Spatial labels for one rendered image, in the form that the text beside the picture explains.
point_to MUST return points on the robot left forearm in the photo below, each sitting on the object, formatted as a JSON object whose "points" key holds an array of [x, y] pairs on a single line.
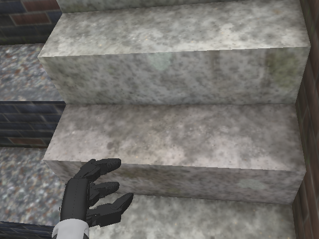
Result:
{"points": [[71, 229]]}

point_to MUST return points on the robot left hand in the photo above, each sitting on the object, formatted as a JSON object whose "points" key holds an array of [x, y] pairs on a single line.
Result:
{"points": [[81, 193]]}

